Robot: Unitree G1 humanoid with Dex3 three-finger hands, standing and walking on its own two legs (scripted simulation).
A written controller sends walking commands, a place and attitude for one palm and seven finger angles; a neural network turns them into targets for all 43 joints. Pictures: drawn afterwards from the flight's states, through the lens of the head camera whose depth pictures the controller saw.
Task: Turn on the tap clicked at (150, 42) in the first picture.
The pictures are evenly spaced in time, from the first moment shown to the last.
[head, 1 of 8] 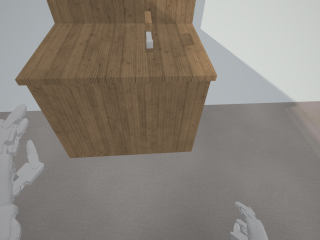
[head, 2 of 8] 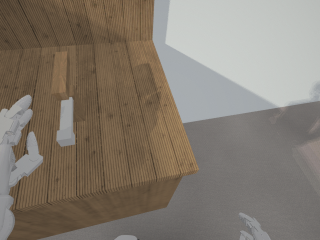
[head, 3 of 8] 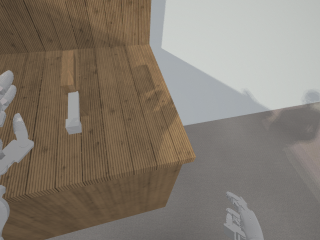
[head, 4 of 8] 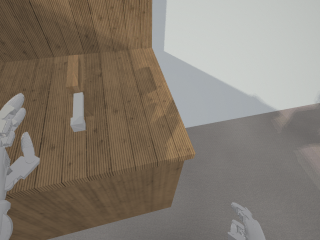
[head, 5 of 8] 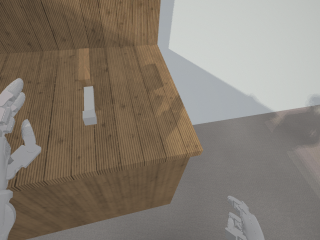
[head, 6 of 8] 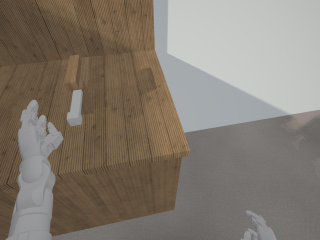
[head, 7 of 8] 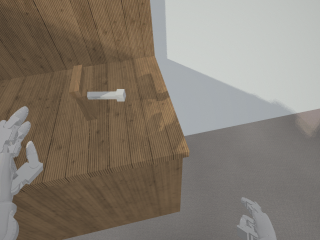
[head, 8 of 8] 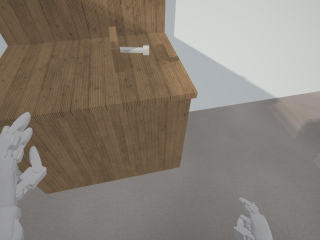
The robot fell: no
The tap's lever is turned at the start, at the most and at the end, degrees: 0 75 75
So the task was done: yes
